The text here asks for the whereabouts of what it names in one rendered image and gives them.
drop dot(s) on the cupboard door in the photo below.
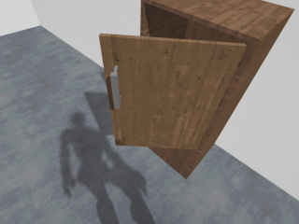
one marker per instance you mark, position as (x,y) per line
(170,88)

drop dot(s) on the handle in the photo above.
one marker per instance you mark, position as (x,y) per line
(114,80)

